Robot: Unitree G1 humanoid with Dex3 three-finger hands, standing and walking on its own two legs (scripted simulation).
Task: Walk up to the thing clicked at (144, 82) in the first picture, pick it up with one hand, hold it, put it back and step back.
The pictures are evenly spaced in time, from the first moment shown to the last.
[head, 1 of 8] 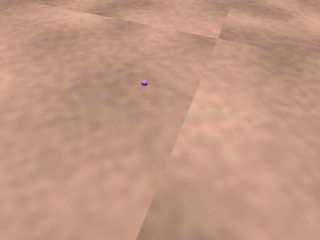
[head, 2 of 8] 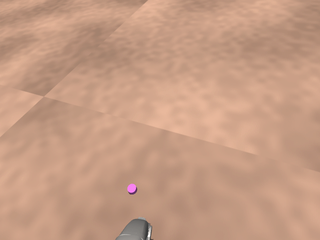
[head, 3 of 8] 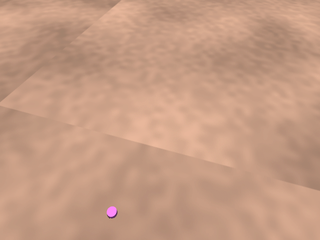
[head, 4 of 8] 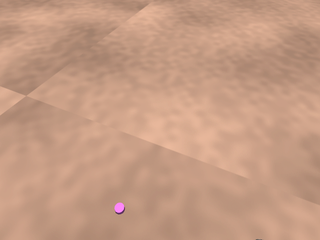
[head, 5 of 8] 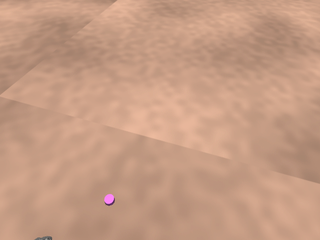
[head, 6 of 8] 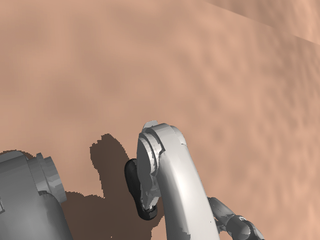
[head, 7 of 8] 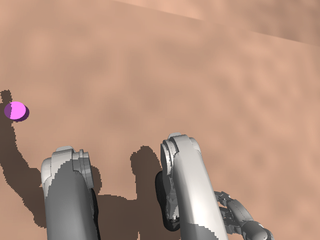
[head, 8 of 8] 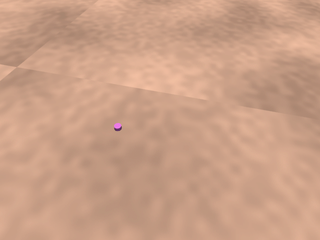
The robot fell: no
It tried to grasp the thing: yes
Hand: left
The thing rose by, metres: 0.69
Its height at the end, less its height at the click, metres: +0.00
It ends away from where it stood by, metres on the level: 0.00
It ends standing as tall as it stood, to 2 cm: yes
